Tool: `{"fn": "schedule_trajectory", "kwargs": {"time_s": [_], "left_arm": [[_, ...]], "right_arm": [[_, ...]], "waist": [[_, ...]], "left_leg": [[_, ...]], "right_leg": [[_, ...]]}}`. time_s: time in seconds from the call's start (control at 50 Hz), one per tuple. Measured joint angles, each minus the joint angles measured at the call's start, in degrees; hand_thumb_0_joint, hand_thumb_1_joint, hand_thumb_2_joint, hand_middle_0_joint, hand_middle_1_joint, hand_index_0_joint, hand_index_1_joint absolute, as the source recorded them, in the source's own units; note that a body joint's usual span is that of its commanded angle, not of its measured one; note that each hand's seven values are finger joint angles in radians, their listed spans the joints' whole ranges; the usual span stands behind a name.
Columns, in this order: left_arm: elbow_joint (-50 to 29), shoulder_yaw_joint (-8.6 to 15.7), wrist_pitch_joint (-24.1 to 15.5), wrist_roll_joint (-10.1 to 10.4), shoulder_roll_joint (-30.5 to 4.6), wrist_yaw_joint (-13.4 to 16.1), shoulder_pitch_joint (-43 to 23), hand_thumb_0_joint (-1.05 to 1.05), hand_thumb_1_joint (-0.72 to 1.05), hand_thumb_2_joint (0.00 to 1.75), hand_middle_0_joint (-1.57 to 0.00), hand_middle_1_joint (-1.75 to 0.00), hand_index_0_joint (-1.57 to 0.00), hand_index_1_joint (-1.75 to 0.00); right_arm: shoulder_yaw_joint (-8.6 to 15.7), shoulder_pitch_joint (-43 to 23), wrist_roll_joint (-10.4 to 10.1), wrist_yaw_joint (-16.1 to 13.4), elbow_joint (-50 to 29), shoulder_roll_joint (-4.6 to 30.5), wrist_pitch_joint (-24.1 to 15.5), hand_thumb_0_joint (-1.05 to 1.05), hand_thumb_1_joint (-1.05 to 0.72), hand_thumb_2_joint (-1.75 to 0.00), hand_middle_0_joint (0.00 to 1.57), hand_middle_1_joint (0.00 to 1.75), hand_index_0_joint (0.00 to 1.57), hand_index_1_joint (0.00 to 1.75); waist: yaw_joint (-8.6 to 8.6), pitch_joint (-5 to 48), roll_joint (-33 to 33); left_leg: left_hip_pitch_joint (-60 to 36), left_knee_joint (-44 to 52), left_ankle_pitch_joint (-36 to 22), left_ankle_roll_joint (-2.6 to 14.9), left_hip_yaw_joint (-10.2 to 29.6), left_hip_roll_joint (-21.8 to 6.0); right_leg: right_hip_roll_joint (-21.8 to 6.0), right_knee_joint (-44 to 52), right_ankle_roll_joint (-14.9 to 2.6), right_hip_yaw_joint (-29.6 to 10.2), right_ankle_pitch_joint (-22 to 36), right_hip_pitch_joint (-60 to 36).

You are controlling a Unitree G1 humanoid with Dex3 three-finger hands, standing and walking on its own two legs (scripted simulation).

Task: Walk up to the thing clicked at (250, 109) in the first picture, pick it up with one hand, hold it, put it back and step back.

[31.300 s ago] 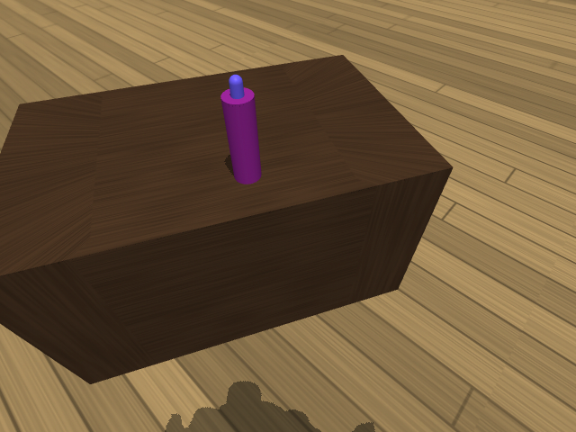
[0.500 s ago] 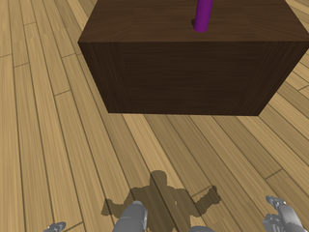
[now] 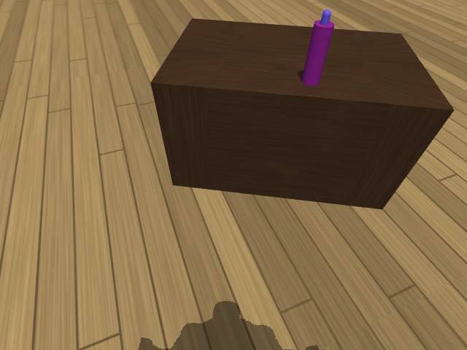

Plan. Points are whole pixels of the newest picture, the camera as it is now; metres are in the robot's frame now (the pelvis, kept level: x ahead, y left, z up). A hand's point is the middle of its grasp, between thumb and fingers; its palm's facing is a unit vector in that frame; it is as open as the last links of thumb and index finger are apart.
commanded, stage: step back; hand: right
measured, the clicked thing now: (318, 49) +1.12 -0.27 +0.02
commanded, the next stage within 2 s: stand in 0.66 s
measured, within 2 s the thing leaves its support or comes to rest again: neither
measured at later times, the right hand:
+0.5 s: hand out of the picture +0.14 -0.24 -0.16, palm faces -0.06 +0.93 -0.36, open 7.4 cm
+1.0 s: hand out of the picture +0.15 -0.24 -0.14, palm faces +0.04 +0.94 -0.33, open 7.4 cm
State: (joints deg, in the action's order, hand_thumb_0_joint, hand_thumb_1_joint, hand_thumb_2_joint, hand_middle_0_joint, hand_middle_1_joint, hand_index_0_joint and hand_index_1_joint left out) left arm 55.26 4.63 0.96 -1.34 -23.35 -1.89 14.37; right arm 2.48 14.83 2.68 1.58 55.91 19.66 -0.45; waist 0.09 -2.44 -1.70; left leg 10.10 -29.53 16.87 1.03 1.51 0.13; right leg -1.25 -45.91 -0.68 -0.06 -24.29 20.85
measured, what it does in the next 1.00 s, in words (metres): steps on the spot: right foot, then left foot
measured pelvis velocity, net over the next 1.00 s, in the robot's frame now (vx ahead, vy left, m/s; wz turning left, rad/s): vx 0.06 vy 0.01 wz -0.04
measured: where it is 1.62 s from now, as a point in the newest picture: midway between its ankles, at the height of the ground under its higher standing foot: outside the picture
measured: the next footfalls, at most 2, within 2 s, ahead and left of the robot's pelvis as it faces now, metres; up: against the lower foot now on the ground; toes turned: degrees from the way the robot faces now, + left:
right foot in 0.08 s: +0.07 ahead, -0.13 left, +0.00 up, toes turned -3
left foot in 0.42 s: +0.15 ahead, +0.13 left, +0.00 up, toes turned +1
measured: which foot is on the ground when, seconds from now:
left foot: down 0.00-0.10, up 0.12-0.40, down 0.42-1.00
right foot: up 0.00-0.06, down 0.08-1.00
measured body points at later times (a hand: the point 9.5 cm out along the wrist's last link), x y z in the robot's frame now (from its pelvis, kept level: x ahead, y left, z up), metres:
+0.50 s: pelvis +0.05 +0.01 -0.01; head +0.08 +0.02 +0.43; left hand +0.11 +0.33 -0.14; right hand +0.14 -0.29 -0.14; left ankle +0.11 +0.13 -0.74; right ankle +0.03 -0.13 -0.73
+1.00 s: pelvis +0.06 +0.01 +0.01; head +0.07 +0.02 +0.46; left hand +0.16 +0.31 -0.12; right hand +0.14 -0.29 -0.12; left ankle +0.11 +0.13 -0.74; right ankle +0.03 -0.13 -0.74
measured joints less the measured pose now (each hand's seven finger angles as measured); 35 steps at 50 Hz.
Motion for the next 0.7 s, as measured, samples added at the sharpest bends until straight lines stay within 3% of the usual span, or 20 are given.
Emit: {"fn": "schedule_trajectory", "kwargs": {"time_s": [0.06,0.12,0.18,0.24,0.3,0.38,0.44,0.48,0.56,0.6,0.64,0.7], "left_arm": [[0.91,0.09,-0.51,-0.04,0.28,-0.14,0.84,0.01,0.90,0.90,-0.20,-0.30,-0.20,-0.30],[1.77,0.11,-2.06,-0.55,1.64,0.67,1.20,0.01,0.90,0.90,-0.20,-0.30,-0.20,-0.30],[1.40,-0.16,-2.96,-1.05,2.87,1.13,1.45,0.01,0.90,0.90,-0.20,-0.30,-0.20,-0.30],[0.96,-0.52,-3.58,-0.68,3.63,1.28,1.43,0.01,0.90,0.90,-0.21,-0.30,-0.20,-0.30],[0.67,-0.99,-4.12,-0.36,3.77,1.50,1.21,0.01,0.90,0.90,-0.21,-0.30,-0.20,-0.30],[0.36,-1.46,-3.71,0.00,3.05,1.84,0.07,0.01,0.90,0.90,-0.21,-0.31,-0.20,-0.30],[-0.01,-1.84,-2.64,0.52,2.00,2.11,-1.55,0.01,0.90,0.90,-0.21,-0.31,-0.20,-0.30],[-0.07,-1.97,-1.75,1.06,1.59,2.41,-2.90,0.01,0.90,0.90,-0.21,-0.30,-0.20,-0.30],[0.71,-2.40,-0.63,1.55,1.35,2.46,-4.79,0.01,0.90,0.90,-0.20,-0.30,-0.20,-0.30],[1.12,-2.35,-0.80,1.50,1.05,2.33,-5.19,0.01,0.90,0.90,-0.20,-0.30,-0.20,-0.30],[1.62,-2.23,-1.35,1.35,0.92,2.39,-5.40,0.01,0.90,0.90,-0.20,-0.30,-0.20,-0.30],[3.22,-2.68,-2.20,0.79,1.81,2.67,-6.00,0.01,0.90,0.90,-0.20,-0.30,-0.20,-0.30]], "right_arm": [[0.51,-0.86,0.00,0.21,-0.81,1.01,0.38,0.01,-0.90,-0.90,0.20,0.30,0.20,0.30],[1.08,-1.78,-0.61,-0.24,-1.20,2.81,1.37,0.01,-0.90,-0.90,0.20,0.30,0.20,0.30],[1.14,-1.69,-0.95,-0.93,-0.88,3.09,1.99,0.01,-0.90,-0.90,0.20,0.30,0.20,0.30],[0.99,-1.97,-1.37,-0.58,-0.68,3.33,1.41,0.01,-0.90,-0.90,0.20,0.30,0.20,0.30],[0.95,-2.35,-1.36,-0.33,-0.76,3.52,1.01,0.01,-0.90,-0.90,0.20,0.30,0.20,0.30],[0.62,-3.23,-1.42,-0.32,-0.33,2.94,1.10,0.01,-0.90,-0.90,0.20,0.30,0.20,0.30],[0.55,-4.47,-1.37,-0.73,0.43,1.75,0.76,0.01,-0.90,-0.90,0.20,0.30,0.20,0.30],[0.18,-5.69,-1.17,-1.00,0.73,0.52,0.57,0.01,-0.90,-0.90,0.20,0.30,0.20,0.30],[-0.88,-7.93,-1.08,-0.94,0.71,-0.90,0.58,0.01,-0.90,-0.90,0.20,0.30,0.20,0.30],[-1.31,-8.93,-1.00,-0.96,0.54,-1.35,0.46,0.01,-0.90,-0.90,0.20,0.30,0.20,0.30],[-1.51,-10.05,-1.19,-0.97,0.63,-1.37,0.49,0.01,-0.90,-0.90,0.20,0.30,0.20,0.30],[-1.32,-11.49,-2.20,-1.12,1.37,-0.76,0.67,0.01,-0.90,-0.90,0.20,0.30,0.20,0.30]], "waist": [[0.00,0.06,0.60],[-0.32,-0.60,3.76],[-1.37,-0.42,4.70],[-2.12,-1.26,4.70],[-2.46,-2.12,4.97],[-2.25,-3.16,4.39],[-1.80,-4.16,2.36],[-2.17,-4.80,0.48],[-1.43,-3.84,0.91],[-1.30,-3.14,0.75],[-1.29,-2.75,0.76],[-0.64,-3.23,2.66]], "left_leg": [[0.68,-1.52,1.17,-0.47,-0.56,-0.90],[2.94,-8.57,5.71,-0.19,0.59,-3.01],[8.06,-19.72,11.09,-0.02,3.20,-0.28],[12.15,-24.31,9.53,-0.26,3.32,0.94],[14.22,-22.32,6.94,-0.95,3.72,0.06],[12.32,-12.41,3.88,-1.44,1.73,-2.00],[9.24,-5.57,-4.75,-1.43,-0.53,-1.19],[8.95,-6.16,-3.93,-1.12,-2.09,-0.24],[9.55,-6.48,-2.79,-0.42,-2.35,-1.75],[9.79,-6.09,-2.83,-0.62,-2.91,-2.25],[10.23,-6.61,-2.44,-0.90,-3.47,-2.62],[9.54,-6.72,-2.24,-1.38,-2.75,-3.59]], "right_leg": [[0.23,6.45,-0.10,0.98,-0.04,-3.23],[2.42,13.47,-0.41,2.76,9.16,-6.99],[2.61,12.78,-1.07,3.44,7.75,-7.42],[1.86,14.96,-1.18,3.49,8.05,-9.20],[1.45,16.02,-0.58,3.65,8.08,-10.17],[0.42,13.59,0.35,4.00,5.84,-9.98],[-1.62,8.48,1.51,3.65,2.47,-8.62],[-2.66,5.63,0.99,1.80,2.01,-7.35],[-0.14,2.00,-0.52,-0.06,-4.64,-5.58],[0.03,3.71,-0.75,-0.04,-3.80,-5.85],[-0.05,9.93,-0.61,0.24,1.06,-7.80],[0.83,13.71,1.79,0.95,5.06,-10.14]]}}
